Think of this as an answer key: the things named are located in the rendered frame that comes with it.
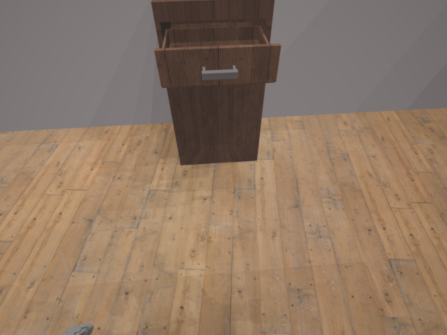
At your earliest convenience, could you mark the cabinet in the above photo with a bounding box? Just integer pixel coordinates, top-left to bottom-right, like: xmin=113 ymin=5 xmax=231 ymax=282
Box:
xmin=151 ymin=0 xmax=274 ymax=165

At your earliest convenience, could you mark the handle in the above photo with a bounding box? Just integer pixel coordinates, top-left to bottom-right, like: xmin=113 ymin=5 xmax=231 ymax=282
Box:
xmin=202 ymin=65 xmax=238 ymax=80

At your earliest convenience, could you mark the drawer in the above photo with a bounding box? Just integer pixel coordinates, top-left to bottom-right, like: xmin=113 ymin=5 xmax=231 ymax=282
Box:
xmin=154 ymin=26 xmax=281 ymax=88

